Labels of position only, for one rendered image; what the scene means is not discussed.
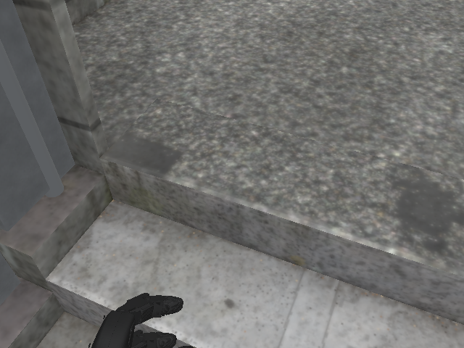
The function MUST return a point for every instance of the left robot hand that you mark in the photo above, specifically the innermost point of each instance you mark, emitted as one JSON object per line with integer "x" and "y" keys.
{"x": 117, "y": 329}

